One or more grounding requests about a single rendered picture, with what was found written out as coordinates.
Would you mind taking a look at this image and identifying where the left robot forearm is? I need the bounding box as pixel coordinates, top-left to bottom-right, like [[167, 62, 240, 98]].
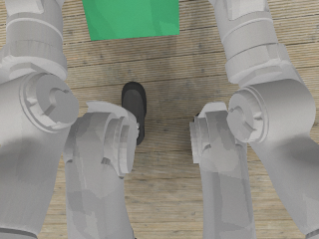
[[0, 0, 68, 85]]

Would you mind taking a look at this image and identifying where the carton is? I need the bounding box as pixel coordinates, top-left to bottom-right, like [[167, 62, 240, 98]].
[[82, 0, 179, 41]]

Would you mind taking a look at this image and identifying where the right robot forearm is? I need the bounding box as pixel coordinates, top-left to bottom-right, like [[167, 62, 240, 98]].
[[208, 0, 316, 113]]

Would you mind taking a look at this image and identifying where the left robot upper arm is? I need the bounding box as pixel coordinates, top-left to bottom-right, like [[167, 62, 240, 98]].
[[0, 71, 80, 239]]

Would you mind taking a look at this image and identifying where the right robot upper arm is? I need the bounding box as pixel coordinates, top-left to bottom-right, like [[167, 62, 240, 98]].
[[226, 79, 319, 239]]

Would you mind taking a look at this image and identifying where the robot thigh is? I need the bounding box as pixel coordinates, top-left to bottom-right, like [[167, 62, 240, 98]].
[[189, 110, 257, 239], [64, 112, 137, 239]]

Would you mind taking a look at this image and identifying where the right robot thigh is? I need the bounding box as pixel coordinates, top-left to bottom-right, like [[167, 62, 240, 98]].
[[189, 110, 257, 239]]

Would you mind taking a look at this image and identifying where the left robot thigh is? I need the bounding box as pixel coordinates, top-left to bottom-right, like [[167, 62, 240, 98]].
[[64, 112, 137, 239]]

